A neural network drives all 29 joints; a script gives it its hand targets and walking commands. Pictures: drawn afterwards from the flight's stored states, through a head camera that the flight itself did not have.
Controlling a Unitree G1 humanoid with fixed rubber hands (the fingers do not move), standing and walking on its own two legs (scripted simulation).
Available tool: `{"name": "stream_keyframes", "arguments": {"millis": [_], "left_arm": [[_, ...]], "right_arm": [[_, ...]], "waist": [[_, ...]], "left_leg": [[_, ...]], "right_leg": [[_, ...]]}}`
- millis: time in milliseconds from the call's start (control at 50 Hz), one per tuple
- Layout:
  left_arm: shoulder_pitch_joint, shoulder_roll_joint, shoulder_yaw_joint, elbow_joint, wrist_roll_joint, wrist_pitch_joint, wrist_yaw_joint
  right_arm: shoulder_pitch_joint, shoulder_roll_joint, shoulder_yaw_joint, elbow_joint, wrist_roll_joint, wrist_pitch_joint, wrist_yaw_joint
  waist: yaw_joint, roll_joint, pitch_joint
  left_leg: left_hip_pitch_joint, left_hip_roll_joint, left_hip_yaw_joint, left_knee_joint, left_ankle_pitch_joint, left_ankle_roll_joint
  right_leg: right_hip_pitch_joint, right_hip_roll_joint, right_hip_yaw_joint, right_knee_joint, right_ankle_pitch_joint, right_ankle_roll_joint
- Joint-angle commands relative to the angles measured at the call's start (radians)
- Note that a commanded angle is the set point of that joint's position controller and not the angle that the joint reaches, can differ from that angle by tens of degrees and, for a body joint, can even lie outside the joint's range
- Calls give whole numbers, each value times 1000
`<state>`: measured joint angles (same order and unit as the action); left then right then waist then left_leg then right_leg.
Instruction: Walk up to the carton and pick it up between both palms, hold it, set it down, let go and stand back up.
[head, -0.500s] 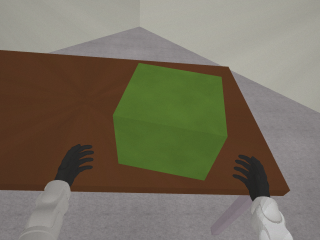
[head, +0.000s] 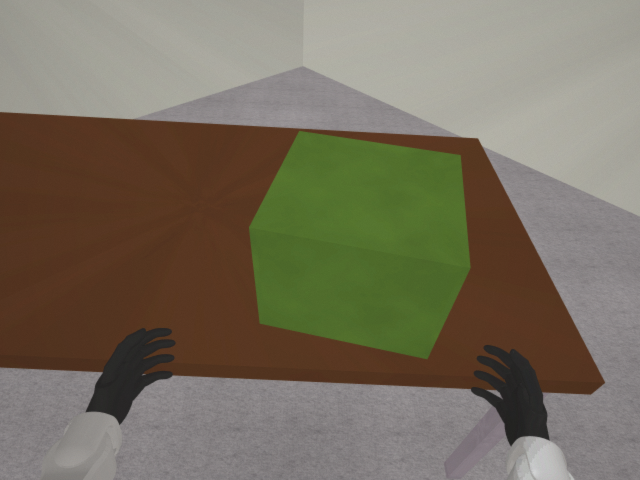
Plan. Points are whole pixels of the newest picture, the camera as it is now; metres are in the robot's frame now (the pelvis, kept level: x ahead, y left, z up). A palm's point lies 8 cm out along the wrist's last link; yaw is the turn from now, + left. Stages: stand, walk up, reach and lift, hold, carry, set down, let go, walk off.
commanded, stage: set down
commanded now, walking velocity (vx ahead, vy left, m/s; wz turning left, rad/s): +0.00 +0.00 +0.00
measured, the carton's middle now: (360, 239) +0.51 -0.05 +0.00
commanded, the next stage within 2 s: let go in 1.94 s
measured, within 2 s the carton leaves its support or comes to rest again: neither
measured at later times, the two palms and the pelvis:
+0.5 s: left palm (119, 430) +0.18 +0.24 -0.01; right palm (518, 445) +0.18 -0.22 -0.01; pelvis +0.03 +0.00 +0.00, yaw +0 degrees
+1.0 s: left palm (133, 457) +0.16 +0.23 -0.04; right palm (519, 468) +0.17 -0.23 -0.03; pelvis +0.02 -0.01 +0.00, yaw +0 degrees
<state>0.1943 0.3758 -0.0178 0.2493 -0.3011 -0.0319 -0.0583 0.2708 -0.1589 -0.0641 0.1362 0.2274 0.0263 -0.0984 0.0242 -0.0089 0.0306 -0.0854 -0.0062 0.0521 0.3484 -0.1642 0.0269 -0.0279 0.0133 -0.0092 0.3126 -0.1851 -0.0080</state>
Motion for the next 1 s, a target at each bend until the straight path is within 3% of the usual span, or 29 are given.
{"name": "stream_keyframes", "arguments": {"millis": [0,40,60,120,200,280,320,380,400,440,480,500,520,540,560,580,600,620,660,680,700,740,780,800,840,860,920,940,980], "left_arm": [[-114,125,57,-266,-2,-50,23],[-79,104,50,-278,33,-31,42],[-74,114,62,-312,27,-34,57],[-12,94,53,-294,49,-26,73],[12,89,42,-343,52,-12,72],[102,86,73,-241,91,-7,38],[109,84,67,-316,86,-35,45],[133,63,68,-326,93,-50,46],[137,79,77,-332,79,-62,45],[160,85,76,-260,78,-67,30],[165,57,62,-254,97,-62,30],[162,71,64,-245,73,-65,24],[161,72,68,-144,105,-40,11],[159,71,62,-182,85,-46,4],[156,51,67,-142,93,-42,0],[154,102,86,-257,86,-68,-2],[156,81,74,-234,79,-73,-3],[141,74,86,-231,101,-73,7],[153,60,80,-249,111,-81,20],[156,52,76,-145,119,-61,10],[152,68,83,-198,129,-66,11],[145,49,79,-183,139,-49,14],[159,51,71,-142,142,-33,9],[146,46,68,-94,148,-20,9],[112,54,61,-152,131,-21,17],[112,75,68,-91,131,-22,6],[56,81,86,-118,132,-22,18],[52,51,83,-96,151,-17,32],[43,48,74,-56,162,-8,31]], "right_arm": [[-94,-122,-57,-263,-5,-32,25],[-95,-122,-67,-228,5,-33,41],[-91,-124,-69,-276,6,-35,49],[-21,-116,-72,-211,-8,-35,65],[-3,-118,-86,-235,-6,-49,60],[90,-84,-24,-176,-18,-56,39],[95,-111,-39,-186,-26,-83,55],[127,-112,-31,-184,-12,-103,55],[125,-107,-21,-224,-27,-120,51],[160,-91,-17,-204,-42,-132,36],[143,-95,-36,-146,-58,-138,40],[130,-110,-32,-209,-47,-144,38],[121,-105,-32,-84,-70,-134,39],[126,-95,-24,-148,-55,-142,32],[114,-97,-35,-83,-80,-138,35],[144,-85,-6,-205,-65,-161,17],[146,-80,-3,-185,-58,-160,14],[147,-78,11,-97,-61,-155,30],[125,-90,12,-95,-47,-176,40],[137,-100,14,-14,-72,-158,39],[134,-75,21,-67,-65,-173,34],[108,-83,2,-20,-74,-166,40],[99,-99,-2,-10,-83,-166,42],[79,-86,-7,0,-101,-164,43],[43,-81,-14,-27,-113,-179,42],[61,-69,2,-14,-122,-173,37],[28,-48,11,-24,-138,-173,40],[14,-71,9,79,-143,-164,58],[10,-67,10,89,-142,-151,51]], "waist": [[13,18,-20],[18,80,38],[34,80,-4],[23,74,-30],[12,70,-40],[0,11,-8],[26,75,-45],[32,77,-58],[25,29,-87],[10,8,-47],[3,44,-5],[6,1,-41],[0,38,6],[-6,13,14],[10,19,-4],[6,-25,-31],[3,-24,-42],[28,46,-35],[29,45,-36],[13,26,-10],[19,51,-34],[15,84,-10],[10,77,-6],[11,55,-14],[1,46,-23],[-9,-8,-11],[8,-20,-31],[17,45,-8],[5,31,6]], "left_leg": [[14,34,-54,-97,-11,-65],[-39,61,-75,-143,-84,-61],[-47,53,-56,-137,-90,-65],[-2,51,-68,-121,-58,-75],[43,33,-45,-88,36,-83],[115,4,-40,-33,187,-68],[123,7,-37,-34,248,-91],[159,10,-42,-13,336,-94],[163,7,-28,1,334,-85],[159,-6,-26,10,355,-82],[145,5,-37,-14,341,-92],[143,5,-29,3,354,-85],[126,4,-29,-6,333,-87],[134,2,-18,2,346,-86],[150,2,-15,-2,333,-94],[144,-3,-18,18,383,-79],[174,-3,-23,14,369,-82],[156,0,-25,14,397,-90],[152,10,-29,9,421,-97],[156,6,-21,6,380,-88],[153,-2,-9,8,387,-88],[156,1,-13,-3,340,-98],[145,1,-11,-14,317,-91],[122,0,-8,-17,253,-86],[120,2,-5,-8,256,-86],[104,-3,-3,-2,225,-66],[92,-4,9,-21,171,-56],[71,7,3,-36,170,-74],[98,-3,4,-30,161,-68]], "right_leg": [[-101,-2,43,-91,-74,-37],[-66,8,40,-77,-70,-35],[-45,4,46,-69,-80,-34],[-53,2,45,-70,-65,-34],[-86,-1,45,-96,-43,-46],[-102,-13,63,-105,51,-26],[-97,0,42,-88,83,-32],[-91,9,39,-92,133,-35],[-89,12,40,-86,144,-23],[-92,-8,49,-91,200,-14],[-89,12,31,-98,150,-24],[-82,8,35,-93,168,-18],[-86,6,42,-93,157,-22],[-106,2,38,-99,170,-19],[-117,7,34,-97,149,-13],[-66,-6,45,-89,245,0],[-85,-7,42,-90,266,7],[-88,-6,45,-80,244,-6],[-91,19,30,-70,224,-12],[-104,7,40,-90,199,-14],[-79,7,36,-85,220,-9],[-99,8,37,-96,154,-29],[-101,9,35,-104,136,-32],[-97,5,31,-103,96,-26],[-92,2,27,-89,111,-24],[-92,-10,36,-98,104,-9],[-103,-11,39,-86,76,-2],[-112,-6,29,-75,52,-16],[-113,-14,30,-84,50,-13]]}}
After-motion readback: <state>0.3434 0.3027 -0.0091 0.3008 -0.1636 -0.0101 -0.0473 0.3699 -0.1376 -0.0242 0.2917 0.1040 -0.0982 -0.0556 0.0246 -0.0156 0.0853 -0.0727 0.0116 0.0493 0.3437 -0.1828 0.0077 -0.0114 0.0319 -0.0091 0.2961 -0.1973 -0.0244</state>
